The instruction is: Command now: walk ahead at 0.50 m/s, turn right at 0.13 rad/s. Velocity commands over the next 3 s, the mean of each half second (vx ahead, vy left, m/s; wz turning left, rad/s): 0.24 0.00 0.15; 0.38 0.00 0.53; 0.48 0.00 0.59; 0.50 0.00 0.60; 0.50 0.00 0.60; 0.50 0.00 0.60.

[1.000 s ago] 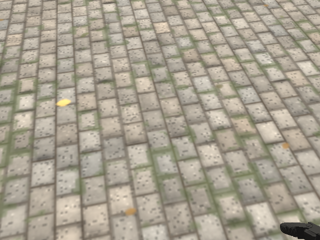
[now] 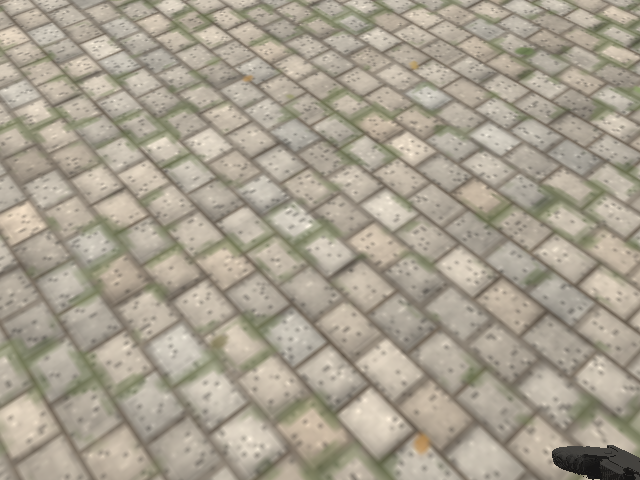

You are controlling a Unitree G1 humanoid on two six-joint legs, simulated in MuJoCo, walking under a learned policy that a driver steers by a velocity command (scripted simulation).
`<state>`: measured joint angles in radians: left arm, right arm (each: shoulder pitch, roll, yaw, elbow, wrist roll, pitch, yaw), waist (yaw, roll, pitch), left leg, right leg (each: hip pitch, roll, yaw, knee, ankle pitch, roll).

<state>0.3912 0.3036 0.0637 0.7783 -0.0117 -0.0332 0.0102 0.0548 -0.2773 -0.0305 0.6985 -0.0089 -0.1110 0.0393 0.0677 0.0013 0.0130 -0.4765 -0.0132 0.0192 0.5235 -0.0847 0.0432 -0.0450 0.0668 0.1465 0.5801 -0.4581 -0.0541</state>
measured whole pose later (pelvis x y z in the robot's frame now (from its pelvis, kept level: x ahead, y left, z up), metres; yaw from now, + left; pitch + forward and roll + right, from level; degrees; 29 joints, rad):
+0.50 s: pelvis +0.18 -0.01 +0.01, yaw +9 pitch +2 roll +0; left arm 0.09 0.26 0.05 0.69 0.01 -0.04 0.02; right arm 0.25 -0.32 -0.06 0.79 0.02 0.00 -0.01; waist -0.05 0.03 0.02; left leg -0.35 -0.05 -0.07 0.86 -0.53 0.01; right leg -0.39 0.01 0.02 0.50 -0.16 -0.02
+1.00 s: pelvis +0.31 +0.10 +0.02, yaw +26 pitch +3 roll -2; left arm 0.18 0.30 0.08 0.78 0.00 -0.10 -0.02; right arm 0.34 -0.27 -0.05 0.72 0.01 -0.04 0.02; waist -0.02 -0.03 -0.01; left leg -0.26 -0.03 -0.01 0.50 -0.28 0.07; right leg -0.51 -0.05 0.00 1.07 -0.33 0.00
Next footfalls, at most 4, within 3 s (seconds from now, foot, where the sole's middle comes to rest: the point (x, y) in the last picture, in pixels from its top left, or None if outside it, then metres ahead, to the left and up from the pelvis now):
0.42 right None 0.31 -0.11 -0.76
0.86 left None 0.30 0.18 -0.76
1.32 right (280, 376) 0.69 0.17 -0.76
1.84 left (106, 366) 0.69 0.57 -0.76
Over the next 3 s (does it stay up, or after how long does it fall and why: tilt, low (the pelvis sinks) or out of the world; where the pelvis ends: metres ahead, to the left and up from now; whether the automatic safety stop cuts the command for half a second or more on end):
stays up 0.85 0.97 0.02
